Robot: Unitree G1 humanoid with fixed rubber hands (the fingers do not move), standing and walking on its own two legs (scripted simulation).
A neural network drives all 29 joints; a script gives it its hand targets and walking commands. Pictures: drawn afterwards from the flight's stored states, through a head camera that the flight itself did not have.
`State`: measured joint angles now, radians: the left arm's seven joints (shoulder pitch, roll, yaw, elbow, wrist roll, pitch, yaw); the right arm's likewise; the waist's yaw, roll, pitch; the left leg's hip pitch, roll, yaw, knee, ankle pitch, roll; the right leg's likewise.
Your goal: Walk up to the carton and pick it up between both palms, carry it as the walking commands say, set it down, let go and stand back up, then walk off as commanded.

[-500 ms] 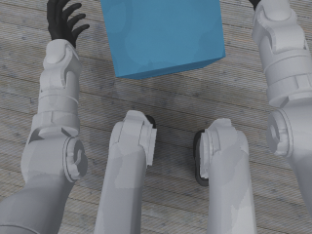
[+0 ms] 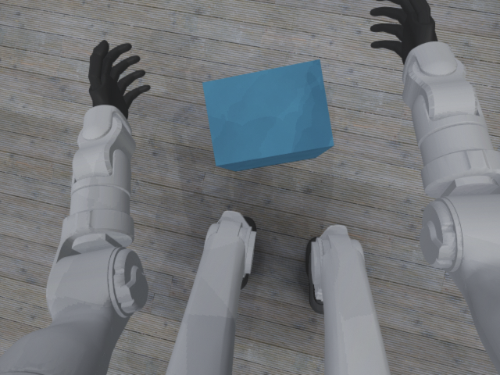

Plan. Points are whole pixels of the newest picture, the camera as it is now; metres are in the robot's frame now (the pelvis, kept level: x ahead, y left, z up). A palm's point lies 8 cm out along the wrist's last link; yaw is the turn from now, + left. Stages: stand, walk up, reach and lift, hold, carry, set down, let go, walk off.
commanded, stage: set down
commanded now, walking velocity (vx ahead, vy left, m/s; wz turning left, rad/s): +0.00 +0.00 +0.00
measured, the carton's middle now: (269, 127) +0.48 +0.06 -0.40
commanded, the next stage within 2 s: let go in 0.54 s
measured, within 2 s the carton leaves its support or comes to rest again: neither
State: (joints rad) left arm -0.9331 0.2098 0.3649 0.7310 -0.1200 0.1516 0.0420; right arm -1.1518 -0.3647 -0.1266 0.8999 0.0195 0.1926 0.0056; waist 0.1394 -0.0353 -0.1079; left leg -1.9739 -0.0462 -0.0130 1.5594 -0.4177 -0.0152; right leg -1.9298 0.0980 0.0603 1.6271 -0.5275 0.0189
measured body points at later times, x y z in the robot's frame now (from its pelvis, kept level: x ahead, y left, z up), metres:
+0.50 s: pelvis +0.02 +0.00 +0.12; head +0.30 +0.01 +0.48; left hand +0.45 +0.27 +0.03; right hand +0.56 -0.15 +0.03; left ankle +0.11 +0.12 -0.50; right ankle +0.07 -0.11 -0.50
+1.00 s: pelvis +0.08 +0.01 +0.20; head +0.25 +0.01 +0.62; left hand +0.33 +0.27 +0.12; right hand +0.41 -0.17 +0.10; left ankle +0.11 +0.12 -0.50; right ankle +0.07 -0.11 -0.50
